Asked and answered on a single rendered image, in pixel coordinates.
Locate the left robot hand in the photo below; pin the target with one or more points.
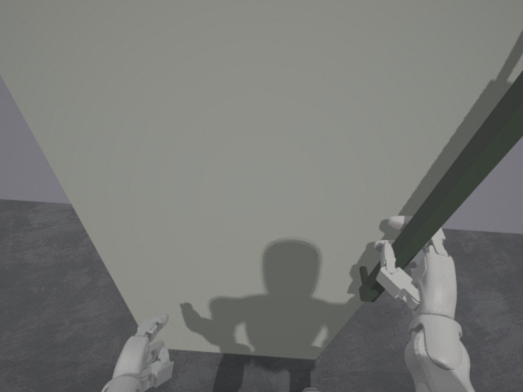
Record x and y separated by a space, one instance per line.
137 357

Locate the left robot forearm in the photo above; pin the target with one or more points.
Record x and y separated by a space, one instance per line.
123 384

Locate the right robot forearm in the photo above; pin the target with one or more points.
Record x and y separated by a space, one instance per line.
436 358

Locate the handle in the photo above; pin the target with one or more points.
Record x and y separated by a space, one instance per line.
493 140

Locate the right robot hand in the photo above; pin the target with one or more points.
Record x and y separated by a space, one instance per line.
433 272

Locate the fridge door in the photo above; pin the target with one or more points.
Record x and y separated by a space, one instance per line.
234 161

